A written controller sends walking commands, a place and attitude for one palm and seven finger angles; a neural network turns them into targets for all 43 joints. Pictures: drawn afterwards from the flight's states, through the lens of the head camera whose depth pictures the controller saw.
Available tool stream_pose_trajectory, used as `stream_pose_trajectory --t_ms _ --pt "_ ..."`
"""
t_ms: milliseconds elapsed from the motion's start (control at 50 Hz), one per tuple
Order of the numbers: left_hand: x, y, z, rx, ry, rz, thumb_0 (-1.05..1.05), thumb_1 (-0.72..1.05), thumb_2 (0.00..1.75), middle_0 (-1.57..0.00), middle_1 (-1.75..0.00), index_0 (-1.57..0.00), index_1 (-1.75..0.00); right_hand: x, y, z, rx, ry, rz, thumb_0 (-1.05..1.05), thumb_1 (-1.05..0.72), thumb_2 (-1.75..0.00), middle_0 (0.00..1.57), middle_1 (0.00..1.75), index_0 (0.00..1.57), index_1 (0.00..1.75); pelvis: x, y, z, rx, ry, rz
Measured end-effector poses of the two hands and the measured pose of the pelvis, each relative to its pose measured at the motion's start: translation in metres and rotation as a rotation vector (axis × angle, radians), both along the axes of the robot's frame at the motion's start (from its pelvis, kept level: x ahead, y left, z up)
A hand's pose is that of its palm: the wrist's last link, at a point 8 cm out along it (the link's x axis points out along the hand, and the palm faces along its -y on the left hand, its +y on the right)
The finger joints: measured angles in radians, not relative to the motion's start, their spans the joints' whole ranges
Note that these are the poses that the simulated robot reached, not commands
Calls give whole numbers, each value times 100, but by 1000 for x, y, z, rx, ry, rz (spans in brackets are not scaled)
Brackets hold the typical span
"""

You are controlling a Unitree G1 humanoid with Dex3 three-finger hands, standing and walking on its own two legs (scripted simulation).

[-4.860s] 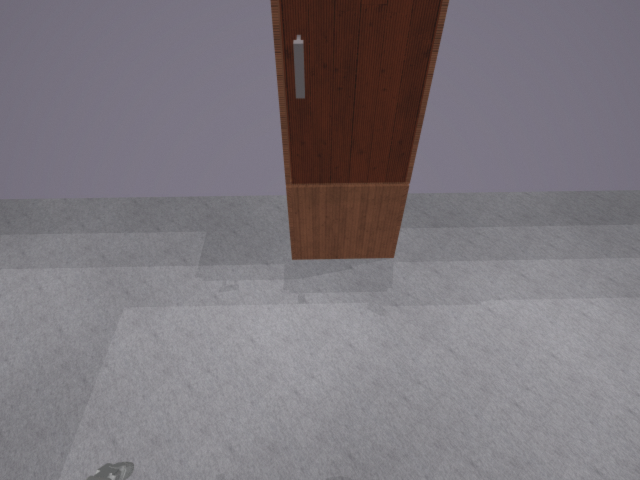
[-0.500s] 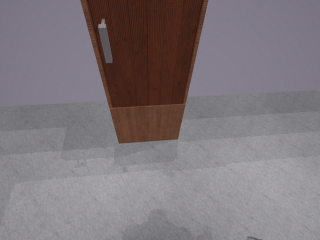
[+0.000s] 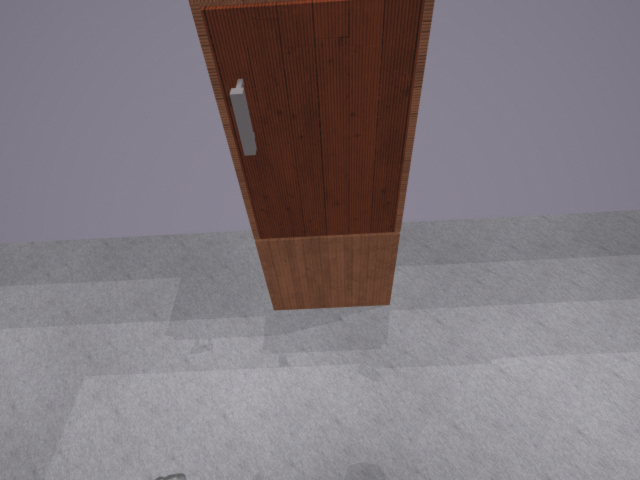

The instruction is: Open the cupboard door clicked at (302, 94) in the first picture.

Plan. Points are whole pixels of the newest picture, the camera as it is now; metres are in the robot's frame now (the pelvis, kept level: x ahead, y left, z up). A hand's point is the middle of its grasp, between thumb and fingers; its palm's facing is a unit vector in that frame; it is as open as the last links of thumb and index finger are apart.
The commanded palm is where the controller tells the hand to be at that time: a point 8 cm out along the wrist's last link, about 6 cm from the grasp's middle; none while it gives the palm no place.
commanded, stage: take the last steps up to it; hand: left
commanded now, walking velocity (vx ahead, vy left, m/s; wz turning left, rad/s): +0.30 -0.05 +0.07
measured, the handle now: (245, 117) +0.76 +0.18 +0.06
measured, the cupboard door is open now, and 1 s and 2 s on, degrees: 0 0 0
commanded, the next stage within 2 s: come to a stop and stand still in 0.78 s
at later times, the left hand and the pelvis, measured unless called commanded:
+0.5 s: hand out of the picture -0.06 +0.16 -0.17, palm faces +0.20 -0.97 -0.11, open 7.4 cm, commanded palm none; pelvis +0.07 +0.03 +0.00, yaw +3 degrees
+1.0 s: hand (230, 365) +0.33 +0.19 -0.17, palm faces -0.02 -0.98 -0.22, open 7.4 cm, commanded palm none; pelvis +0.23 +0.00 -0.01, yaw +0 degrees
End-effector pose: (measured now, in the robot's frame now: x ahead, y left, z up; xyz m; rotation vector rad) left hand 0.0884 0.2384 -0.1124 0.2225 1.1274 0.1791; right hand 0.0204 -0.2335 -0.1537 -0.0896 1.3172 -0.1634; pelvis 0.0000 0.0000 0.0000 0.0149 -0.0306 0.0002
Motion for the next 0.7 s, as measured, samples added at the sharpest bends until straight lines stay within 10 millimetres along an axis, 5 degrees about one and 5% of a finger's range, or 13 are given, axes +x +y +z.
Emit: stream_pose_trajectory --t_ms 260,360,460,560,700 --pt "-104 -27 0 -56 204 162 0 93 90 -20 -30 -20 -30 7 -23 18 -12 69 50 1 -91 -90 20 29 20 30 21 -13 17 -1 9 55" --pt "-142 -35 -9 -122 337 223 0 92 90 -20 -30 -20 -30 41 -7 24 -29 64 93 1 -91 -90 20 29 19 30 37 0 16 -22 23 59" --pt "-161 -32 -20 -194 459 267 1 91 90 -20 -30 -20 -30 99 26 29 -48 -23 141 1 -91 -90 20 29 19 30 61 23 9 -41 30 59" --pt "-135 -10 -33 -223 516 225 1 91 90 -20 -30 -20 -30 139 55 31 -74 -139 105 0 -93 -90 20 29 20 30 86 46 2 -33 16 23" --pt "-8 33 -30 -161 310 142 1 91 90 -20 -30 -20 -30 130 60 39 -93 -58 47 -1 -95 -90 20 29 20 30 126 55 14 -29 13 20"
